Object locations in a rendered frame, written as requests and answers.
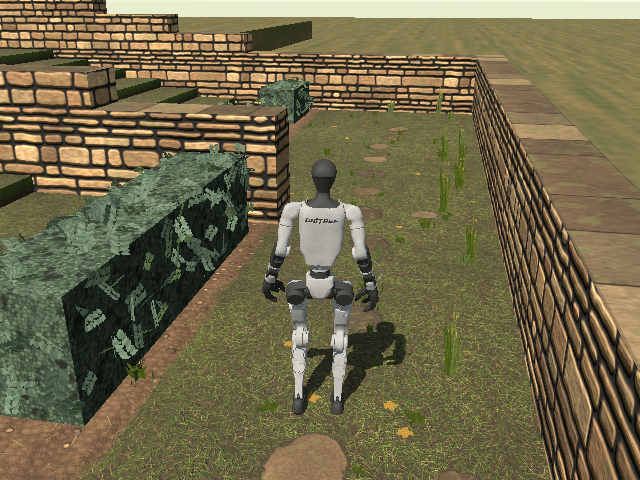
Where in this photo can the right robot hand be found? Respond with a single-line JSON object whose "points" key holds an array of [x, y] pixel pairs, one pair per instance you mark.
{"points": [[372, 296]]}

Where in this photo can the left robot forearm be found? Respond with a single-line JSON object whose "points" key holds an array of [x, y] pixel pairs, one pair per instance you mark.
{"points": [[274, 266]]}

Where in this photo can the left robot hand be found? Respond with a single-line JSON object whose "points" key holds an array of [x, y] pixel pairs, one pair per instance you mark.
{"points": [[270, 286]]}

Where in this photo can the left robot upper arm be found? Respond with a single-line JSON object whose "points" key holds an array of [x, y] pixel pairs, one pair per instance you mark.
{"points": [[290, 211]]}

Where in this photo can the right robot forearm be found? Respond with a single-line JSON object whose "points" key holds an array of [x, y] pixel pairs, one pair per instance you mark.
{"points": [[367, 272]]}

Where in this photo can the humanoid robot torso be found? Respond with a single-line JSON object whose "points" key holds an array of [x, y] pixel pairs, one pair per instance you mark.
{"points": [[321, 236]]}

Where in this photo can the humanoid robot head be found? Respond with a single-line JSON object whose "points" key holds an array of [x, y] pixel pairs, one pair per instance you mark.
{"points": [[323, 175]]}

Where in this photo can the right robot upper arm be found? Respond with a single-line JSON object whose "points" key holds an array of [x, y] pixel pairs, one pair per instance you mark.
{"points": [[354, 214]]}

